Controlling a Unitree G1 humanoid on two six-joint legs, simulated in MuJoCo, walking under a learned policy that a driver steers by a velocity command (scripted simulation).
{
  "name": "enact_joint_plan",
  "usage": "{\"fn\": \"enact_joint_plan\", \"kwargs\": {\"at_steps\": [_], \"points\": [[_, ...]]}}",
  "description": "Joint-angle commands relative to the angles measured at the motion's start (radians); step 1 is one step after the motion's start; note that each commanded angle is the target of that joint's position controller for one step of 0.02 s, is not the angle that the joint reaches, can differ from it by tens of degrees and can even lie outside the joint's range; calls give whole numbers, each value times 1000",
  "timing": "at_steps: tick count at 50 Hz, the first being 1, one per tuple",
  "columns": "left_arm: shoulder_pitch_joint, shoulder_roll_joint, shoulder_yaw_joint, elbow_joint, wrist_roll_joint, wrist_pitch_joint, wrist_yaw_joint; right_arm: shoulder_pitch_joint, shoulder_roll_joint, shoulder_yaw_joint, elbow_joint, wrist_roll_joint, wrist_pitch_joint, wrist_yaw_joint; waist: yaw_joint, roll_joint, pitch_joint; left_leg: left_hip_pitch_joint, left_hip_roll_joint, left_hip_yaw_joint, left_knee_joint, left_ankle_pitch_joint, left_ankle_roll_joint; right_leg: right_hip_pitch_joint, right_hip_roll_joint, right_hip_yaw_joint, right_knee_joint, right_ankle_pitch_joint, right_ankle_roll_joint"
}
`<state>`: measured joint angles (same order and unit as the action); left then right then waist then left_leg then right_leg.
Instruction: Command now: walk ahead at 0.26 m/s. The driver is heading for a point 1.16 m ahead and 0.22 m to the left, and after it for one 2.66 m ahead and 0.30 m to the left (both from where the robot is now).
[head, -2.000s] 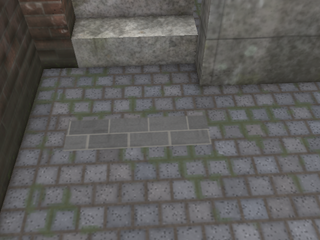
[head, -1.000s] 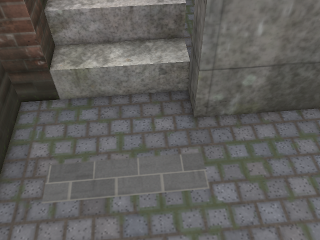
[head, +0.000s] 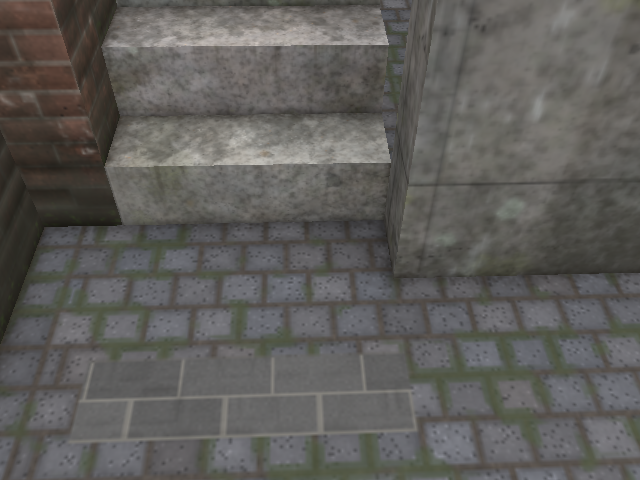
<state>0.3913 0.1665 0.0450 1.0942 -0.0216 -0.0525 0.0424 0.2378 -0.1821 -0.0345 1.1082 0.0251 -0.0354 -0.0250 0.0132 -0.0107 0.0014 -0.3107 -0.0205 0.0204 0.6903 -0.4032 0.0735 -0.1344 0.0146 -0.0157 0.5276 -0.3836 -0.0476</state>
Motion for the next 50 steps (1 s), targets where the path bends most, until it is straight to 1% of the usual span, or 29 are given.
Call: {"fn": "enact_joint_plan", "kwargs": {"at_steps": [1,4,6,7,8,9,10,11,12,14,16,22,25,28,30,31,32,33,34,35,36,37,38,39,41,42,43,45,50], "points": [[69,165,35,-28,4,-37,-6,-147,-67,-9,-104,9,-59,20,28,-123,214,-325,68,-25,158,-61,29,-13,-372,494,-363,-262,-226],[17,167,34,-51,-10,-36,-22,-111,-74,-16,-96,19,-75,33,-15,-97,168,-149,54,36,-60,-3,32,-34,-272,296,-309,-79,-147],[-8,179,33,-66,-9,-26,-27,75,-85,-38,-16,11,-67,35,-90,-86,90,213,-37,108,-143,154,7,-210,-175,168,-191,77,-104],[-48,171,28,-82,-7,-30,-28,212,-115,-56,20,8,-61,33,-157,-42,42,365,1,31,-175,149,26,-294,-129,101,-24,226,-70],[-86,107,11,-120,-1,-39,-29,361,-219,-83,37,4,-61,25,-201,216,-13,504,236,-351,-363,32,122,-461,-16,-35,372,191,6],[-78,45,-3,-144,-11,-58,-28,414,-237,-74,42,-12,-74,37,-183,337,-66,560,408,-762,-530,-47,241,-629,56,46,641,-145,10],[-98,94,8,-153,-31,-70,-33,291,-173,-48,16,-17,-87,37,-119,185,19,478,426,-724,-520,-123,228,-721,-26,122,783,-104,-22],[-118,117,11,-159,-35,-76,-39,188,-127,-31,-21,-15,-94,42,-84,112,70,402,381,-581,-523,-97,185,-733,-77,119,791,12,-49],[-118,122,17,-153,-24,-77,-37,118,-119,-21,-44,-16,-94,49,-52,62,85,340,334,-457,-537,-1,151,-703,-116,100,747,110,-56],[-115,139,34,-148,-8,-66,-36,110,-89,-5,-50,-23,-84,53,-25,67,86,270,252,-273,-551,211,101,-616,-152,72,646,202,-45],[-136,112,33,-153,-5,-50,-41,176,-97,-1,-33,-27,-76,43,-28,77,84,266,222,-189,-556,377,100,-615,-152,34,600,242,-20],[-418,85,10,-264,-1,-47,-53,230,-151,-3,-51,-31,-63,12,-76,71,133,233,204,-100,-605,469,103,-611,-116,-14,213,440,23],[-505,93,2,-295,-8,-52,-69,282,-157,-8,-41,-18,-62,9,-94,74,154,289,226,-82,-608,454,105,-584,-91,-27,95,470,12],[-552,109,0,-327,-11,-62,-90,291,-164,-17,-36,-12,-52,8,-78,81,155,399,267,-67,-551,559,95,-573,-77,-22,22,420,-24],[-487,149,16,-322,-9,-67,-95,265,-191,-27,-47,-17,-45,7,-21,116,81,449,276,-52,-437,866,76,-435,-29,-49,8,351,-57],[-387,185,34,-299,-10,-67,-92,250,-204,-32,-51,-23,-38,7,36,143,5,457,266,-38,-313,1052,64,-298,8,-71,16,321,-79],[-199,230,58,-243,-12,-63,-84,227,-198,-29,-62,-27,-31,9,128,148,-99,382,224,-8,-99,1117,37,-55,27,-77,6,332,-109],[5,306,79,-203,-4,-53,-68,206,-149,-9,-103,-43,-34,17,195,56,-252,110,168,12,228,788,6,309,-177,167,30,286,-173],[63,377,88,-182,24,-55,-71,321,19,39,-120,-29,-61,32,91,-241,-428,-277,-49,-60,589,-74,-48,632,-433,716,-129,32,-352],[40,276,65,-177,23,-55,-65,225,-99,13,-119,11,-94,40,134,-163,-378,-399,-19,-190,710,-146,-19,592,-405,815,-261,-76,-312],[-73,236,51,-196,14,-62,-59,106,-164,-2,-164,35,-110,41,109,-131,-201,-466,43,-157,700,-53,0,434,-370,634,-280,-12,-254],[-174,208,38,-217,15,-68,-60,56,-174,-4,-179,27,-113,31,64,-20,-129,-405,105,-128,647,52,2,252,-338,492,-305,136,-224],[-224,185,30,-222,24,-74,-65,43,-172,-13,-177,6,-105,22,24,22,-80,-336,138,-110,594,103,-4,103,-302,389,-330,247,-208],[-241,171,23,-216,33,-78,-67,79,-149,-14,-175,-4,-88,21,-20,0,-73,-261,168,-119,557,132,-7,16,-269,320,-358,273,-198],[-233,173,21,-195,22,-79,-72,102,-101,-7,-175,-5,-61,21,-48,-35,-35,-228,183,-104,488,134,-17,-75,-242,239,-409,283,-208],[-212,183,22,-175,15,-82,-67,37,-108,-9,-198,-6,-52,18,-45,-29,-7,-270,196,-98,454,159,-25,-93,-247,216,-422,325,-207],[-183,185,17,-163,20,-82,-58,-21,-116,-7,-227,-11,-50,20,-38,-24,11,-318,204,-94,421,200,-33,-97,-246,196,-432,349,-207],[-144,211,19,-147,23,-71,-51,-87,-129,-9,-259,-32,-52,23,-27,-29,20,-380,201,-77,328,321,-51,-87,-223,150,-437,400,-199],[-54,236,12,-124,13,-57,-33,-302,-127,0,-321,-21,-71,39,41,-34,31,-307,130,-11,-34,553,-67,-38,-178,68,-438,393,-146]]}}
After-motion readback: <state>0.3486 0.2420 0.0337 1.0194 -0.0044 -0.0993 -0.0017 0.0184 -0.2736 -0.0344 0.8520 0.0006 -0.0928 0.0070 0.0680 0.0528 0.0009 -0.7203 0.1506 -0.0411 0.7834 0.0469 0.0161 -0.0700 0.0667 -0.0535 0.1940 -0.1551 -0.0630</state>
